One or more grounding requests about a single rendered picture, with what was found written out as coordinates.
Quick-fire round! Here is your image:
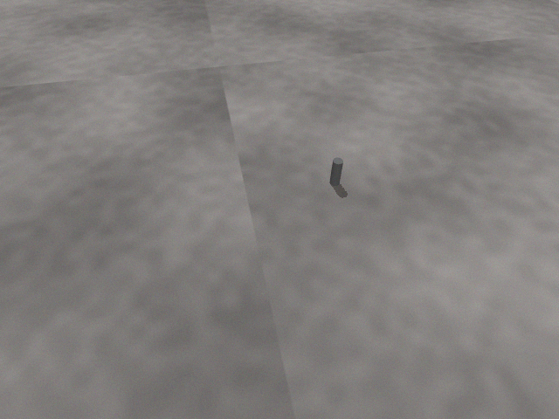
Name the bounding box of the can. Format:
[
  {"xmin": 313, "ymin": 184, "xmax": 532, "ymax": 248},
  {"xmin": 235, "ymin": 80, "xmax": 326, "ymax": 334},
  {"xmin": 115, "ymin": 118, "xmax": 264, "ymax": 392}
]
[{"xmin": 330, "ymin": 158, "xmax": 343, "ymax": 186}]

